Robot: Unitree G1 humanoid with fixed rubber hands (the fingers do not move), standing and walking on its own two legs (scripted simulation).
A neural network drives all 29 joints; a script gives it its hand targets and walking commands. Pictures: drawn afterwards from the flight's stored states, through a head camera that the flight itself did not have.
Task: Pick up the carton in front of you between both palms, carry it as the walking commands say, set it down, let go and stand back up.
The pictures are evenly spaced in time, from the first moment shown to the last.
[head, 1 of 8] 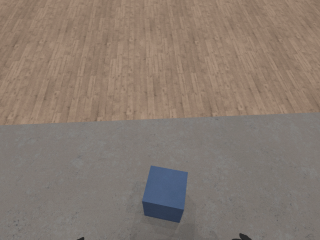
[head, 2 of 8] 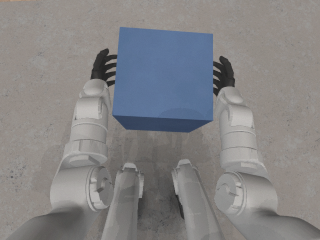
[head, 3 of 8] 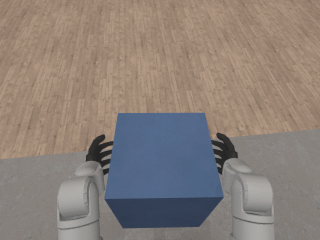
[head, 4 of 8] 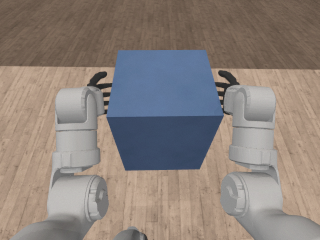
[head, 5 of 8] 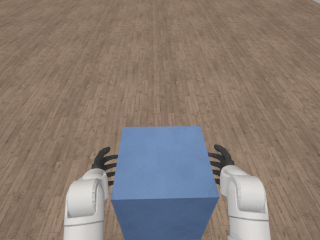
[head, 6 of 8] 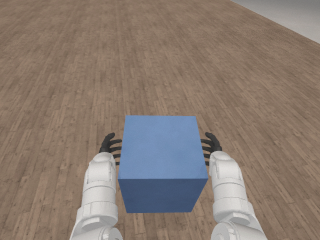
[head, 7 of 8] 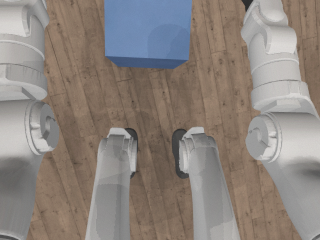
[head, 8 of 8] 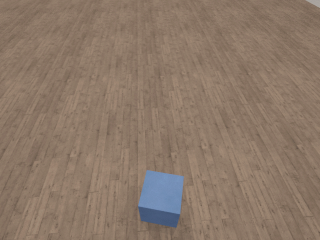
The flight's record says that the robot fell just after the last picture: no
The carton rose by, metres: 1.25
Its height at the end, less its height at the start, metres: +0.51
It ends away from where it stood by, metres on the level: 6.09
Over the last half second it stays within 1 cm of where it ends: yes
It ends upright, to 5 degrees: yes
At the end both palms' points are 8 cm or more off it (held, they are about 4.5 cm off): yes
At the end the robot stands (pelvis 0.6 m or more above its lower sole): yes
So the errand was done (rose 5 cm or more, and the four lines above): yes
